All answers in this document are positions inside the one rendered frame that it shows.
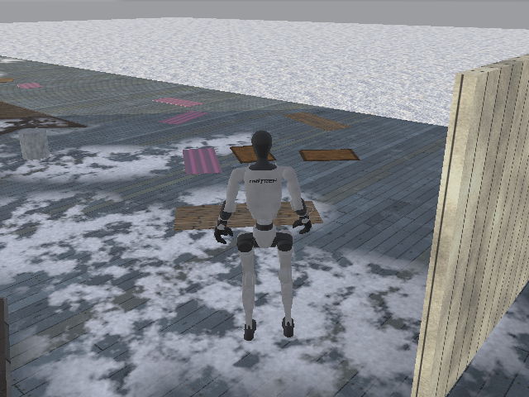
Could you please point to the robot right upper arm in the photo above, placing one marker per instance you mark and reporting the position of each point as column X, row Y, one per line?
column 289, row 174

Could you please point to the left robot forearm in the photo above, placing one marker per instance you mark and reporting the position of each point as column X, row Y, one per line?
column 223, row 218

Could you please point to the robot left upper arm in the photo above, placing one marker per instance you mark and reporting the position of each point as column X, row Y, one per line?
column 237, row 175

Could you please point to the robot right hand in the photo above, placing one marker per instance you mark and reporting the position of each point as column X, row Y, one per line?
column 307, row 225

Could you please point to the robot left hand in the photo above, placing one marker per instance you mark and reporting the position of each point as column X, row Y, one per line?
column 218, row 234

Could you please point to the right robot forearm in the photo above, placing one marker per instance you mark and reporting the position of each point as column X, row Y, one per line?
column 303, row 214

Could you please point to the right robot shin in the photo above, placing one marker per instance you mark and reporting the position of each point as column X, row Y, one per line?
column 287, row 298

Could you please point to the robot left thigh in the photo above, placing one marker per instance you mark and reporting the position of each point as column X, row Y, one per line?
column 245, row 244

